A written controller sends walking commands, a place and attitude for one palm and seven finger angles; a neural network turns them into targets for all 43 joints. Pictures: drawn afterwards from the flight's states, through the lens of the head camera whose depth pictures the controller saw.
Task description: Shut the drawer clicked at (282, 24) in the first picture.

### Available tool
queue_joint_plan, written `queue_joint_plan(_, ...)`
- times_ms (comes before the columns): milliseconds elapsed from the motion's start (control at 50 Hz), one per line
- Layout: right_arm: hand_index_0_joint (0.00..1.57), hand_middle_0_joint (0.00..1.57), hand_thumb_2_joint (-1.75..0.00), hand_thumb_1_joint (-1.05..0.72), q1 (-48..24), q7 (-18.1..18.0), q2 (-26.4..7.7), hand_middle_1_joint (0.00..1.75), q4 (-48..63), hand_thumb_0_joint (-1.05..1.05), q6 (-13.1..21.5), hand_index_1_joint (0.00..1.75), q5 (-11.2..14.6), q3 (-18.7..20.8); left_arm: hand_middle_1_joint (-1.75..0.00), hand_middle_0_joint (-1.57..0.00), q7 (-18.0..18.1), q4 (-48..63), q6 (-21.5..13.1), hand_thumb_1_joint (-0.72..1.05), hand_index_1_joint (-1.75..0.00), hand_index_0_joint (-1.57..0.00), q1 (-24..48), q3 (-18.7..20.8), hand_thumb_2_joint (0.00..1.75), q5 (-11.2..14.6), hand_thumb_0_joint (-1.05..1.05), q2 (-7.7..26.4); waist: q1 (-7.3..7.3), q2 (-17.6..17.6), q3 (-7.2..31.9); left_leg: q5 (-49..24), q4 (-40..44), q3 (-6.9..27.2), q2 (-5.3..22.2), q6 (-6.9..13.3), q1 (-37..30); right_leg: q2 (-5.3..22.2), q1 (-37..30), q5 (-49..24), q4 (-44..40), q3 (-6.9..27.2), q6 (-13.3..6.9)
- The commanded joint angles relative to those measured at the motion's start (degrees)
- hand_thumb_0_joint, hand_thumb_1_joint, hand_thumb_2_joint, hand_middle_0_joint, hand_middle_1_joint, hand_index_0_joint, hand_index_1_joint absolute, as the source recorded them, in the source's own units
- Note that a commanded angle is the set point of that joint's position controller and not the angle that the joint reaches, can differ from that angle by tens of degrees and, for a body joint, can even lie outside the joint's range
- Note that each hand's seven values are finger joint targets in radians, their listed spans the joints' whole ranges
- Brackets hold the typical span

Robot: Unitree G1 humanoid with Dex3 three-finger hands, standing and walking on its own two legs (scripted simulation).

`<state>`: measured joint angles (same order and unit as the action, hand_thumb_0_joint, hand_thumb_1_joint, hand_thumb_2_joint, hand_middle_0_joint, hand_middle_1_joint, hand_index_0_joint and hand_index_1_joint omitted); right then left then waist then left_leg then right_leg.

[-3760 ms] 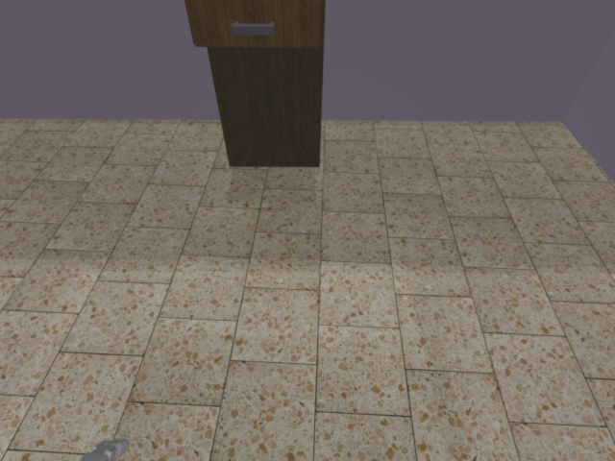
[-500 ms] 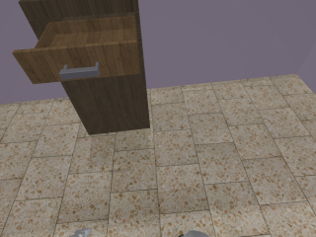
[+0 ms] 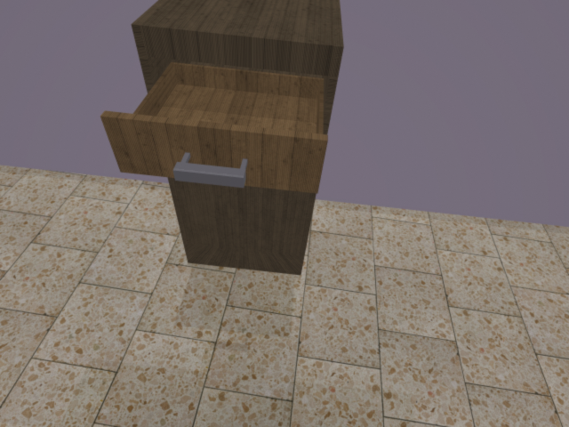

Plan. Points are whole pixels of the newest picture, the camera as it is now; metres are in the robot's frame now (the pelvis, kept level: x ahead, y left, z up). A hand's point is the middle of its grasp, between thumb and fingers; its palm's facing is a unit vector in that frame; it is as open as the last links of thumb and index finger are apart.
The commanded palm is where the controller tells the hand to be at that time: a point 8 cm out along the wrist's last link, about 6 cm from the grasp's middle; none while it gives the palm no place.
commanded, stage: take the last steps up to it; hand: left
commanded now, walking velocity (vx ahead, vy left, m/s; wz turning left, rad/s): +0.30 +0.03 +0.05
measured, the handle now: (213, 167) +0.56 +0.21 +0.03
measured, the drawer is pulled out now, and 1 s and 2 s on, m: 0.26 0.26 0.26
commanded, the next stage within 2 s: come to a stop and stand still in 0.50 s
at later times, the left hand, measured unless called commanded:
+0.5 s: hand (175, 366) +0.24 +0.21 -0.17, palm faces +0.00 -0.99 -0.17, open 7.4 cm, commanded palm none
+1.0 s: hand (168, 348) +0.27 +0.24 -0.18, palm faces +0.06 -0.97 -0.24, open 7.4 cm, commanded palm none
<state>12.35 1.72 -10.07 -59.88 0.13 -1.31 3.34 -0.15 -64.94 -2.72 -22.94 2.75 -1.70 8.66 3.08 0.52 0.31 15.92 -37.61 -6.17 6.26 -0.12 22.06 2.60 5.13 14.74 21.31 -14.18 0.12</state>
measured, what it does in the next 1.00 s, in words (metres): walks ahead: left foot, then right foot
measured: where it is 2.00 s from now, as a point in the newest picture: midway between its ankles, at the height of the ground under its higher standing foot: outside the picture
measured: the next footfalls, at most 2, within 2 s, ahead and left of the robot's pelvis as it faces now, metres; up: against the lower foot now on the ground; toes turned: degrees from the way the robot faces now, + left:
left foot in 0.04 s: +0.10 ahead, +0.12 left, +0.00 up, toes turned +9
right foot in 0.60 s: +0.31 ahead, -0.09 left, +0.00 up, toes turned -9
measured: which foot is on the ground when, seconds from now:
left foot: up 0.00-0.02, down 0.04-0.62, up 0.64-1.00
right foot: down 0.00-0.04, up 0.06-0.58, down 0.60-1.00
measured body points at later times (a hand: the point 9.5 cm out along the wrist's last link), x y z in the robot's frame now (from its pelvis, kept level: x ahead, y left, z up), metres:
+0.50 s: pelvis +0.15 +0.04 +0.00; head +0.17 +0.04 +0.45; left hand +0.24 +0.27 -0.15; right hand +0.06 -0.15 -0.16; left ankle +0.06 +0.11 -0.74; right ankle +0.24 -0.09 -0.70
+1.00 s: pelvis +0.21 +0.05 -0.01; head +0.25 +0.05 +0.44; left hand +0.27 +0.29 -0.16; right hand +0.29 -0.19 -0.16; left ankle +0.22 +0.17 -0.73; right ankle +0.27 -0.08 -0.74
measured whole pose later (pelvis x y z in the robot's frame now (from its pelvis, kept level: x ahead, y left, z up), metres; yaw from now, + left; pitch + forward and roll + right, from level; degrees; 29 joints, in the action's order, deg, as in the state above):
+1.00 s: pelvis +0.21 +0.05 -0.01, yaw -1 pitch -1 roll -1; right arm 7.7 -1.1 -10.6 -56.9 -1.8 -0.2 3.8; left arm 2.0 -57.8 1.8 -9.3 3.6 -1.6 10.6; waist 1.4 -0.2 -5.4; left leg 21.8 -42.2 -2.3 2.2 -2.7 19.5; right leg 4.3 19.2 10.4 30.8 -6.9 0.1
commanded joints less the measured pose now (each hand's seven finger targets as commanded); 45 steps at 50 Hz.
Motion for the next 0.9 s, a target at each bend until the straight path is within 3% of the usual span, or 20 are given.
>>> queue_joint_plan(0,0.20,0.20,-0.90,-0.90,9.01,-0.88,-4.02,0.30,0.37,0.00,2.60,0.30,-0.10,0.21,-0.30,-0.20,0.56,2.38,-0.29,0.90,-0.30,-0.20,-0.52,1.21,0.90,0.43,0.00,7.41,-5.60,-4.06,-1.98,-0.87,12.88,-0.64,-1.46,1.24,-19.13,10.53,12.57,2.68,4.53,6.41,-4.23)
queue_joint_plan(20,0.20,0.20,-0.90,-0.90,15.89,-1.44,-9.76,0.30,-1.07,0.00,3.02,0.30,-0.65,1.53,-0.30,-0.20,0.12,3.63,-0.25,0.90,-0.30,-0.20,-0.49,0.58,0.90,0.73,0.00,4.21,-8.01,-17.69,1.09,3.15,18.53,15.85,9.93,5.26,-27.30,3.87,22.06,8.95,20.47,1.47,-1.05)
queue_joint_plan(40,0.20,0.20,-0.90,-0.90,20.23,-2.16,-12.68,0.30,-1.75,0.00,2.65,0.30,-0.27,2.01,-0.30,-0.20,0.09,6.10,-0.34,0.90,-0.30,-0.20,3.20,0.17,0.90,0.43,0.00,3.43,-9.25,-20.62,0.10,1.62,25.25,27.21,17.72,10.44,-28.97,-0.18,31.35,19.05,34.45,3.26,-0.11)
queue_joint_plan(60,0.20,0.20,-0.90,-0.90,18.10,-2.57,-11.67,0.30,-1.65,0.00,2.27,0.30,-0.16,1.64,-0.30,-0.20,0.29,6.59,-0.16,0.90,-0.30,-0.20,5.43,0.51,0.90,-0.07,0.00,4.65,-8.89,-14.06,-1.54,4.69,25.89,25.55,17.96,11.81,-25.27,2.50,32.35,18.34,40.90,8.11,-1.27)
queue_joint_plan(120,0.20,0.20,-0.90,-0.90,9.08,-3.25,-5.04,0.30,0.05,0.00,3.61,0.30,0.38,-0.29,-0.30,-0.20,-0.50,4.53,0.16,0.90,-0.30,-0.20,5.29,0.57,0.90,0.09,0.00,2.96,-4.61,-3.34,-6.23,-5.61,27.18,15.83,13.03,9.83,-16.30,5.74,30.90,5.91,44.05,11.42,-0.82)
queue_joint_plan(180,0.20,0.20,-0.90,-0.90,9.51,-3.51,-4.23,0.30,-0.57,0.00,4.68,0.30,0.59,-0.54,-0.30,-0.20,-0.19,3.01,1.13,0.90,-0.30,-0.20,1.36,0.52,0.90,-0.03,0.00,1.52,-2.63,-4.35,-3.33,-21.74,26.32,7.76,9.29,8.42,-17.54,5.13,28.38,-0.17,43.15,11.13,0.73)
queue_joint_plan(220,0.20,0.20,-0.90,-0.90,10.35,-3.68,-3.54,0.30,-1.33,0.00,5.01,0.30,0.83,-0.81,-0.30,-0.20,-0.06,3.09,1.63,0.90,-0.30,-0.20,1.84,0.69,0.90,0.15,0.00,2.02,-2.18,-4.41,-2.89,-27.00,26.50,6.57,8.81,8.29,-19.02,4.80,28.83,-2.01,41.81,11.28,1.11)
queue_joint_plan(380,0.20,0.20,-0.90,-0.90,15.77,-3.89,-3.49,0.30,-4.40,0.00,4.52,0.30,0.11,-0.66,-0.30,-0.20,0.04,7.84,2.29,0.90,-0.30,-0.20,13.32,0.57,0.90,0.35,0.00,2.57,-4.40,-4.97,-8.23,-27.62,26.16,6.60,10.35,10.65,-21.67,4.81,31.88,-2.37,28.54,10.35,1.00)
queue_joint_plan(420,0.20,0.20,-0.90,-0.90,17.58,-3.91,-3.20,0.30,-5.42,0.00,4.28,0.30,-0.28,-0.75,-0.30,-0.20,0.14,9.14,1.99,0.90,-0.30,-0.20,16.57,0.33,0.90,0.46,0.00,2.25,-5.50,-4.84,-9.22,-31.00,24.68,6.68,10.55,10.49,-22.26,3.89,30.67,-0.94,23.99,9.17,0.19)
queue_joint_plan(480,0.20,0.20,-0.90,-0.90,17.65,-3.97,-3.72,0.30,-5.98,0.00,3.71,0.30,-0.57,-0.55,-0.30,-0.20,0.16,9.72,1.61,0.90,-0.30,-0.20,17.19,0.28,0.90,0.52,0.00,1.56,-5.63,-6.07,-8.81,-33.38,21.33,4.97,10.24,9.40,-22.17,2.08,25.46,0.42,18.20,7.62,-1.07)
queue_joint_plan(520,0.20,0.20,-0.90,-0.90,17.55,-4.02,-3.65,0.30,-6.25,0.00,3.53,0.30,-0.41,-0.64,-0.30,-0.20,0.29,8.98,1.05,0.90,-0.30,-0.20,13.80,0.39,0.90,0.43,0.00,2.31,-3.97,-4.71,-6.69,-40.06,15.20,3.74,9.07,7.99,-20.88,-0.53,17.41,-1.57,12.78,5.83,-2.03)
queue_joint_plan(540,0.20,0.20,-0.90,-0.90,16.73,-3.98,-4.11,0.30,-6.14,0.00,3.56,0.30,-0.02,-0.61,-0.30,-0.20,0.36,7.26,0.50,0.90,-0.30,-0.20,8.18,0.68,0.90,0.31,0.00,3.07,-1.35,-4.02,-3.27,-41.54,9.18,2.11,7.36,6.31,-20.43,-1.66,9.89,-6.31,8.58,5.02,-2.31)
queue_joint_plan(560,0.20,0.20,-0.90,-0.90,15.86,-3.72,-3.68,0.30,-5.73,0.00,3.77,0.30,0.61,-0.51,-0.30,-0.20,0.61,5.17,-0.18,0.90,-0.30,-0.20,1.66,1.41,0.90,0.20,0.00,5.55,1.34,-2.00,1.07,-36.25,0.77,0.63,5.25,4.40,-14.31,0.87,-1.81,-13.53,7.40,8.40,-3.48)
queue_joint_plan(580,0.20,0.20,-0.90,-0.90,16.88,-3.42,-1.55,0.30,-4.50,0.00,3.92,0.30,1.18,-0.56,-0.30,-0.20,1.22,3.56,-0.85,0.90,-0.30,-0.20,-4.46,2.58,0.90,0.01,0.00,10.09,2.74,8.07,7.52,-15.97,-12.99,-2.94,-0.66,1.60,-1.74,13.40,-15.15,-30.22,7.91,23.36,-8.46)
queue_joint_plan(600,0.20,0.20,-0.90,-0.90,17.90,-3.75,-0.82,0.30,-3.69,0.00,3.47,0.30,1.57,-0.93,-0.30,-0.20,1.27,3.05,-0.82,0.90,-0.30,-0.20,-6.72,2.59,0.90,1.09,0.00,13.03,1.41,11.17,10.81,18.75,-27.17,-1.30,-5.84,-0.33,2.45,23.93,-16.72,-51.02,2.76,33.46,-15.42)
queue_joint_plan(620,0.20,0.20,-0.90,-0.90,16.18,-4.58,-0.98,0.30,-3.23,0.00,2.53,0.30,1.63,-0.94,-0.30,-0.20,1.90,4.36,-0.38,0.90,-0.30,-0.20,-2.76,1.81,0.90,1.49,0.00,11.20,0.31,3.14,7.69,19.42,-28.60,5.40,-3.69,-0.17,0.41,23.72,-9.36,-59.21,2.29,29.70,-17.15)
queue_joint_plan(640,0.20,0.20,-0.90,-0.90,14.38,-4.38,1.35,0.30,-3.68,0.00,1.79,0.30,1.68,-1.08,-0.30,-0.20,2.25,4.92,-0.37,0.90,-0.30,-0.20,2.06,1.42,0.90,1.10,0.00,10.10,-0.88,5.11,5.02,17.88,-28.40,6.16,-2.16,-0.60,-0.71,22.26,-2.79,-57.33,1.67,27.43,-15.95)
queue_joint_plan(700,0.20,0.20,-0.90,-0.90,13.08,-4.29,2.30,0.30,-3.88,0.00,-0.98,0.30,1.66,-0.94,-0.30,-0.20,3.11,7.31,0.89,0.90,-0.30,-0.20,10.67,0.29,0.90,0.50,0.00,7.05,-4.48,1.66,-2.28,13.43,-20.64,6.49,-1.20,-1.41,-5.09,17.54,13.07,-45.85,-0.95,18.17,-11.96)
queue_joint_plan(760,0.20,0.20,-0.90,-0.90,12.08,-3.64,1.43,0.30,-2.74,0.00,-2.64,0.30,1.14,-0.23,-0.30,-0.20,3.25,8.27,1.95,0.90,-0.30,-0.20,10.35,1.60,0.90,0.28,0.00,8.23,-3.77,4.03,-0.29,10.36,-18.80,4.54,-2.97,-2.32,-3.65,16.24,12.20,-36.64,-1.88,16.56,-11.26)
queue_joint_plan(880,0.20,0.20,-0.90,-0.90,5.58,-3.08,-1.52,0.30,2.02,0.00,-2.79,0.30,0.92,0.77,-0.30,-0.20,3.05,9.93,3.38,0.90,-0.30,-0.20,11.99,2.51,0.90,-0.19,0.00,10.93,-2.70,10.57,1.62,9.80,-13.75,4.70,-3.92,-3.04,-1.99,15.66,8.77,-33.31,-0.09,17.02,-11.24)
